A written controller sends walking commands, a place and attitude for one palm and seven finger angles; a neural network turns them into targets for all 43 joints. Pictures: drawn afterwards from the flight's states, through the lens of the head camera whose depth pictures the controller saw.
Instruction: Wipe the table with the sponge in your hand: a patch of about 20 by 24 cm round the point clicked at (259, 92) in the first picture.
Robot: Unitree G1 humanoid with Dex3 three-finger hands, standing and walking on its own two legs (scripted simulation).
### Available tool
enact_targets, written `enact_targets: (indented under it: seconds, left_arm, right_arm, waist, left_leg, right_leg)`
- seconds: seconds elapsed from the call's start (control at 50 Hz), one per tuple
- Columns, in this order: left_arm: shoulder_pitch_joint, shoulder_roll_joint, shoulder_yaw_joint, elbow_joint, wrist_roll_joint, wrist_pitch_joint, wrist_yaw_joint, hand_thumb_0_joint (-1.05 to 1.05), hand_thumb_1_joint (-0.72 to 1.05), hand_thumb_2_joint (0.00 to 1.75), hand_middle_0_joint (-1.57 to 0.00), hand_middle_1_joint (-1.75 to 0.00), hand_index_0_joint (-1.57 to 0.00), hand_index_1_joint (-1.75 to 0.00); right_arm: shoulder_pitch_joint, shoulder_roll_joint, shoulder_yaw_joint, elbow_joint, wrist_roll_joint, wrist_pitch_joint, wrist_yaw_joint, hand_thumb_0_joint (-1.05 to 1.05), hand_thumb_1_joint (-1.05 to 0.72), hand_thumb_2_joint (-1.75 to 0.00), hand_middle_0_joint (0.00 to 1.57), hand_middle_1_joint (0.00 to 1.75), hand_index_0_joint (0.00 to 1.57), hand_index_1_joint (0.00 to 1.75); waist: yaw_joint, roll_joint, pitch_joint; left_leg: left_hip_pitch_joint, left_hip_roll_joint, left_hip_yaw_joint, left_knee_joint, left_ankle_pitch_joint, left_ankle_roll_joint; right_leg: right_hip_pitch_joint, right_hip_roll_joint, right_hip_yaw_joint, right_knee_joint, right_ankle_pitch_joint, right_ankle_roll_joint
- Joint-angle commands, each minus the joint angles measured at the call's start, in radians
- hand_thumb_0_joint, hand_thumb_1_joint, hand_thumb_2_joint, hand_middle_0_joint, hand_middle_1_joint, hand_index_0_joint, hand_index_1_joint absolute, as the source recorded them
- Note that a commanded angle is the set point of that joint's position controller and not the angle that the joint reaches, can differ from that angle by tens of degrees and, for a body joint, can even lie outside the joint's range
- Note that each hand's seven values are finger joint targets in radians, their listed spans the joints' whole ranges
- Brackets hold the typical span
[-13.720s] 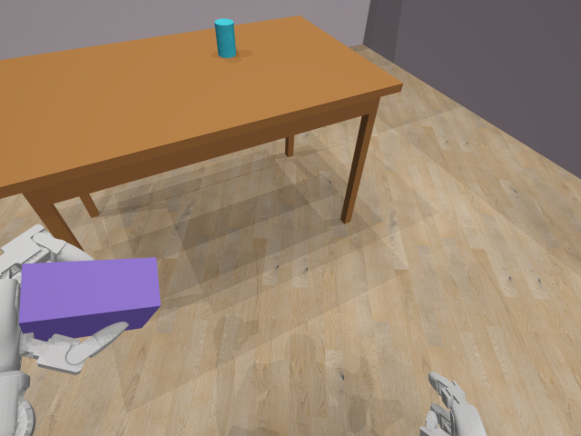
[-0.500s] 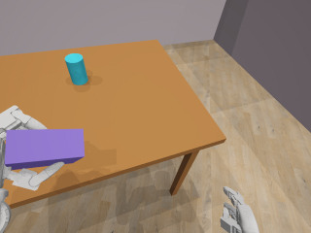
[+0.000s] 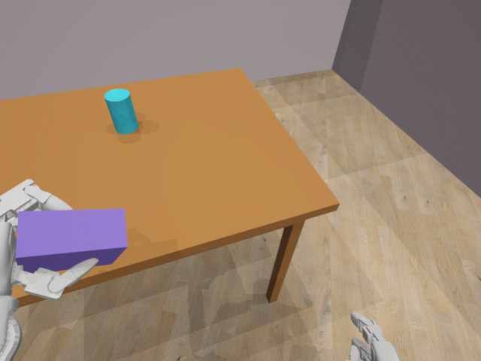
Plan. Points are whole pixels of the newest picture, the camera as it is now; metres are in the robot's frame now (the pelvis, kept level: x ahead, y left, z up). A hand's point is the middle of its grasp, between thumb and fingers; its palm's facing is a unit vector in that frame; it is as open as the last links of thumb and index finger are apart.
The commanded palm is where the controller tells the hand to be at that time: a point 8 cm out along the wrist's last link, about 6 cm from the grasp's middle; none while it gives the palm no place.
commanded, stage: come to a stop and stand still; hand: left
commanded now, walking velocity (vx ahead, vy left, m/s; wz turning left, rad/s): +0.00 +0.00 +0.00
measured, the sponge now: (87, 240) +0.23 +0.23 +0.13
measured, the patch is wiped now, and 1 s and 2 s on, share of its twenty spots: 0.00 0.00 0.00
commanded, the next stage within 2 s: look again from close up in 0.94 s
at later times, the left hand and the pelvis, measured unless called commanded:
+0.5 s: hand (67, 214) +0.25 +0.26 +0.16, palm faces +0.40 -0.84 -0.38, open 9.4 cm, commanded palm +0.19 +0.29 +0.18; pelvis +0.03 +0.00 +0.00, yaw +0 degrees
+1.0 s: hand (67, 200) +0.26 +0.26 +0.17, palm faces +0.38 -0.84 -0.39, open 9.4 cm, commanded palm +0.21 +0.30 +0.18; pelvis +0.05 +0.01 +0.00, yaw +1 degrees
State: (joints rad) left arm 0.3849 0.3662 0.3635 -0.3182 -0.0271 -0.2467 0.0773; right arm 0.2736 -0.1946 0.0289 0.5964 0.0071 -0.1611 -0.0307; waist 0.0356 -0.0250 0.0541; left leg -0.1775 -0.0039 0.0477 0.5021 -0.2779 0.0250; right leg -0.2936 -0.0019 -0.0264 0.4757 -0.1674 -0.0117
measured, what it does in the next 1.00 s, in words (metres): shifts its weight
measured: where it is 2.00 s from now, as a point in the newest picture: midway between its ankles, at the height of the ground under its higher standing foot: outside the picture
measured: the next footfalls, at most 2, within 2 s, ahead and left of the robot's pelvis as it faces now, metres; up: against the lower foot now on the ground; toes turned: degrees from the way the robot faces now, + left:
none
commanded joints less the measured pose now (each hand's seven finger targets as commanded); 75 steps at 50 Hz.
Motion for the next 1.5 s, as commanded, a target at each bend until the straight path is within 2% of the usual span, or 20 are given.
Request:
enact_targets:
  seconds: [0.0,0.08,0.16,0.2,0.26,0.32,0.38,0.52,0.64,0.8,0.9,1.04,1.34,1.36,1.38,1.4,1.42,1.44,1.46,1.48]
  left_arm:
    - [-0.236,0.153,0.067,-0.316,-0.004,-0.091,0.034,0.00,0.10,1.30,-1.20,-1.60,-1.20,-1.60]
    - [-0.168,0.128,0.037,-0.321,0.001,-0.076,0.037,0.00,0.10,1.30,-1.20,-1.60,-1.20,-1.60]
    - [-0.094,0.172,0.098,-0.271,0.003,-0.059,0.044,0.00,0.10,1.30,-1.20,-1.60,-1.20,-1.60]
    - [-0.103,0.171,0.108,-0.286,-0.002,-0.061,0.045,0.00,0.10,1.30,-1.20,-1.60,-1.20,-1.60]
    - [-0.079,0.194,0.147,-0.296,-0.004,-0.067,0.042,0.00,0.10,1.30,-1.20,-1.60,-1.20,-1.60]
    - [-0.091,0.162,0.115,-0.343,0.003,-0.070,0.039,0.00,0.10,1.30,-1.20,-1.60,-1.20,-1.60]
    - [-0.107,0.158,0.095,-0.388,0.004,-0.075,0.037,0.00,0.10,1.30,-1.20,-1.60,-1.20,-1.60]
    - [-0.081,0.136,0.081,-0.339,-0.001,-0.064,0.044,0.00,0.10,1.30,-1.20,-1.60,-1.20,-1.60]
    - [-0.072,0.144,0.096,-0.336,-0.008,-0.052,0.043,0.00,0.10,1.30,-1.20,-1.60,-1.20,-1.60]
    - [-0.025,0.158,0.107,-0.438,-0.016,-0.052,0.046,0.00,0.10,1.30,-1.20,-1.60,-1.20,-1.60]
    - [-0.001,0.151,0.109,-0.418,-0.018,-0.045,0.048,0.00,0.10,1.30,-1.20,-1.60,-1.20,-1.60]
    - [-0.035,0.136,0.087,-0.362,-0.019,-0.035,0.049,0.00,0.10,1.30,-1.20,-1.60,-1.20,-1.60]
    - [-0.020,0.146,0.096,-0.363,-0.017,-0.038,0.053,0.00,0.10,1.30,-1.20,-1.60,-1.20,-1.60]
    - [-0.932,0.958,0.287,-0.685,-0.011,-0.170,0.060,0.00,0.10,1.30,-1.20,-1.60,-1.20,-1.60]
    - [-0.614,0.474,0.351,-0.090,0.136,0.029,0.012,0.00,0.10,1.30,-1.20,-1.60,-1.20,-1.60]
    - [-0.421,0.323,0.120,-0.039,0.061,0.065,-0.013,0.00,0.10,1.30,-1.20,-1.60,-1.20,-1.60]
    - [-0.385,0.313,0.159,-0.118,0.043,0.099,-0.020,0.00,0.10,1.30,-1.20,-1.60,-1.20,-1.60]
    - [-0.373,0.201,0.076,-0.104,-0.020,0.148,-0.056,0.00,0.10,1.30,-1.20,-1.60,-1.20,-1.60]
    - [-0.260,0.151,0.072,-0.030,-0.081,0.206,-0.087,0.00,0.10,1.30,-1.20,-1.60,-1.20,-1.60]
    - [-0.232,0.147,0.032,-0.089,-0.090,0.233,-0.111,0.00,0.10,1.30,-1.20,-1.60,-1.20,-1.60]
  right_arm:
    - [-0.125,-0.123,-0.053,-0.175,0.004,-0.087,-0.008,0.00,-0.90,-0.90,0.20,0.30,0.20,0.30]
    - [-0.112,-0.128,-0.056,-0.159,-0.002,-0.105,0.001,0.00,-0.90,-0.90,0.20,0.30,0.20,0.30]
    - [-0.100,-0.134,-0.060,-0.140,-0.003,-0.085,-0.001,0.00,-0.90,-0.90,0.20,0.30,0.20,0.30]
    - [-0.107,-0.131,-0.059,-0.149,-0.003,-0.075,-0.003,0.00,-0.90,-0.90,0.20,0.30,0.20,0.30]
    - [-0.124,-0.136,-0.065,-0.157,0.003,-0.074,-0.001,0.00,-0.90,-0.90,0.20,0.30,0.20,0.30]
    - [-0.129,-0.130,-0.062,-0.173,0.006,-0.077,0.001,0.00,-0.90,-0.90,0.20,0.30,0.20,0.30]
    - [-0.129,-0.129,-0.061,-0.171,0.000,-0.090,0.010,0.00,-0.90,-0.90,0.20,0.30,0.20,0.30]
    - [-0.117,-0.130,-0.070,-0.147,-0.005,-0.084,0.017,0.00,-0.90,-0.90,0.20,0.30,0.20,0.30]
    - [-0.136,-0.125,-0.070,-0.159,-0.001,-0.049,0.012,0.00,-0.90,-0.90,0.20,0.30,0.20,0.30]
    - [-0.152,-0.122,-0.073,-0.184,0.000,-0.028,0.010,0.00,-0.90,-0.90,0.20,0.30,0.20,0.30]
    - [-0.147,-0.127,-0.078,-0.183,0.001,-0.015,0.008,0.00,-0.90,-0.90,0.20,0.30,0.20,0.30]
    - [-0.148,-0.131,-0.075,-0.177,0.003,-0.006,0.001,0.00,-0.90,-0.90,0.20,0.30,0.20,0.30]
    - [-0.148,-0.129,-0.075,-0.170,0.001,-0.017,-0.002,0.00,-0.90,-0.90,0.20,0.30,0.20,0.30]
    - [0.097,-0.208,0.165,-0.329,0.070,0.009,-0.086,0.00,-0.90,-0.90,0.20,0.30,0.20,0.30]
    - [-0.122,-0.119,-0.066,-0.095,-0.077,-0.018,-0.055,0.00,-0.90,-0.90,0.20,0.30,0.20,0.30]
    - [-0.074,-0.186,-0.071,-0.098,-0.077,-0.036,0.014,0.00,-0.90,-0.90,0.20,0.30,0.20,0.30]
    - [-0.059,-0.217,-0.091,-0.083,-0.050,-0.014,0.026,0.00,-0.90,-0.90,0.20,0.30,0.20,0.30]
    - [-0.102,-0.201,-0.082,-0.095,-0.036,-0.019,0.018,0.00,-0.90,-0.90,0.20,0.30,0.20,0.30]
    - [-0.135,-0.200,-0.075,-0.094,-0.010,-0.023,0.023,0.00,-0.90,-0.90,0.20,0.30,0.20,0.30]
    - [-0.145,-0.212,-0.070,-0.094,-0.002,-0.027,0.027,0.00,-0.90,-0.90,0.20,0.30,0.20,0.30]
  waist:
    - [0.001,0.096,-0.077]
    - [-0.004,0.021,-0.109]
    - [-0.008,-0.034,-0.055]
    - [-0.013,-0.018,-0.068]
    - [-0.001,0.083,-0.083]
    - [0.004,0.148,-0.075]
    - [0.000,0.127,-0.120]
    - [-0.009,0.032,-0.146]
    - [-0.011,0.051,-0.144]
    - [-0.011,0.115,-0.198]
    - [-0.014,0.116,-0.187]
    - [-0.017,0.076,-0.143]
    - [-0.012,0.075,-0.126]
    - [-0.088,0.366,-0.106]
    - [0.059,0.274,-0.284]
    - [-0.011,0.185,-0.159]
    - [-0.002,0.208,-0.292]
    - [0.022,0.218,-0.296]
    - [0.032,0.211,-0.255]
    - [0.049,0.140,-0.236]
  left_leg:
    - [-0.182,0.047,-0.058,-0.169,-0.253,0.031]
    - [-0.080,0.001,-0.033,-0.085,-0.179,0.010]
    - [-0.034,-0.014,-0.040,-0.026,-0.160,-0.002]
    - [-0.082,0.005,-0.074,-0.087,-0.112,0.002]
    - [-0.151,0.056,-0.119,-0.211,-0.110,0.008]
    - [-0.260,0.096,-0.140,-0.255,-0.114,0.027]
    - [-0.187,0.072,-0.110,-0.193,0.085,0.003]
    - [-0.069,0.047,-0.091,-0.119,0.181,-0.025]
    - [-0.068,0.059,-0.089,-0.134,0.226,-0.028]
    - [-0.019,0.070,-0.094,-0.108,0.431,-0.058]
    - [-0.021,0.077,-0.095,-0.108,0.446,-0.070]
    - [-0.077,0.070,-0.099,-0.135,0.262,-0.048]
    - [-0.106,0.061,-0.106,-0.165,0.105,-0.019]
    - [-0.281,0.078,-0.185,-0.142,0.177,0.021]
    - [-0.023,0.025,-0.067,-0.074,0.451,-0.043]
    - [-0.082,-0.006,-0.070,-0.059,0.603,-0.092]
    - [0.055,0.016,-0.049,-0.028,0.659,-0.096]
    - [0.074,0.005,-0.055,-0.032,0.617,-0.099]
    - [0.068,0.011,-0.043,-0.045,0.534,-0.101]
    - [0.022,0.005,-0.042,-0.065,0.423,-0.077]
  right_leg:
    - [0.165,-0.049,0.134,-0.123,-0.265,-0.006]
    - [0.103,-0.082,0.185,-0.225,-0.336,-0.013]
    - [-0.040,-0.100,0.212,-0.287,-0.445,-0.030]
    - [0.047,-0.073,0.165,-0.216,-0.340,-0.018]
    - [0.164,-0.019,0.108,-0.113,-0.206,0.003]
    - [0.287,-0.008,0.069,-0.018,-0.042,0.009]
    - [0.306,-0.023,0.055,-0.026,0.115,0.006]
    - [0.262,-0.054,0.106,-0.076,0.223,-0.014]
    - [0.284,-0.048,0.082,-0.061,0.261,-0.011]
    - [0.312,-0.040,0.035,-0.013,0.357,-0.016]
    - [0.302,-0.038,0.026,-0.009,0.340,-0.018]
    - [0.298,-0.051,0.049,-0.045,0.280,-0.014]
    - [0.284,-0.054,0.083,-0.093,0.148,-0.012]
    - [0.326,0.048,0.031,0.065,-0.062,0.063]
    - [0.230,0.030,0.003,0.033,0.013,-0.038]
    - [0.135,0.042,-0.066,-0.011,0.121,-0.041]
    - [0.111,0.058,-0.049,0.022,0.182,-0.033]
    - [0.111,0.037,-0.040,0.004,0.167,-0.029]
    - [0.123,0.039,-0.035,-0.015,0.152,-0.036]
    - [0.143,0.024,-0.054,-0.018,0.159,-0.027]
